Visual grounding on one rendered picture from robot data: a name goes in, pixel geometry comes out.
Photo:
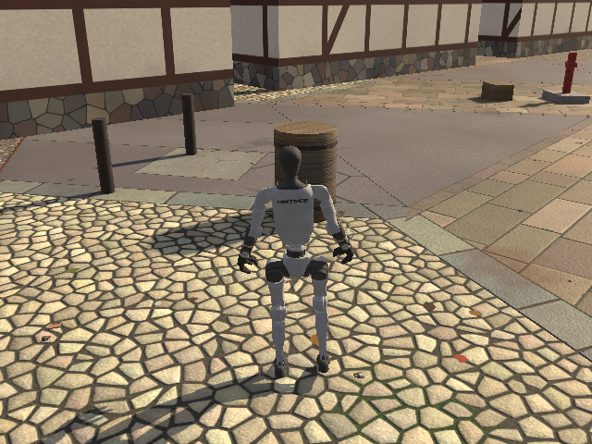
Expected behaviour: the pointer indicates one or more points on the robot left upper arm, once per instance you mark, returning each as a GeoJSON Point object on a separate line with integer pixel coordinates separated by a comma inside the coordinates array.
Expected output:
{"type": "Point", "coordinates": [264, 196]}

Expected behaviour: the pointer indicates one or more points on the left robot foot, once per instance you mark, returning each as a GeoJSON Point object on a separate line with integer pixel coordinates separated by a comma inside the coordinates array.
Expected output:
{"type": "Point", "coordinates": [280, 369]}

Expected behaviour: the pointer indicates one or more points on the robot right upper arm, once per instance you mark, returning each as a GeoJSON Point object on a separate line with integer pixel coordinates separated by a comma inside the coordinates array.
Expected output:
{"type": "Point", "coordinates": [321, 193]}

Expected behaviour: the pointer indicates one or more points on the robot left forearm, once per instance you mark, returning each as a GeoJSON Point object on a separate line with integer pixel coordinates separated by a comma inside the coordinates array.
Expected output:
{"type": "Point", "coordinates": [247, 245]}

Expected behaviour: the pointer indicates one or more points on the robot right hand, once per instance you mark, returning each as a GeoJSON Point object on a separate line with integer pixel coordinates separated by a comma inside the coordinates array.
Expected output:
{"type": "Point", "coordinates": [349, 253]}

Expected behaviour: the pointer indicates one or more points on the humanoid robot head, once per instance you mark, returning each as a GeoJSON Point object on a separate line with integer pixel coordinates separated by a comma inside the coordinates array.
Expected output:
{"type": "Point", "coordinates": [290, 159]}

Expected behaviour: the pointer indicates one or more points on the robot left hand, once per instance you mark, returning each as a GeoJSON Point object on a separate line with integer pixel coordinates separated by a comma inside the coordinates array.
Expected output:
{"type": "Point", "coordinates": [241, 261]}

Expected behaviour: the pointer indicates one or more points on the robot right forearm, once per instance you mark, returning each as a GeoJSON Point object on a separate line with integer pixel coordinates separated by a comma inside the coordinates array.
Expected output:
{"type": "Point", "coordinates": [342, 238]}

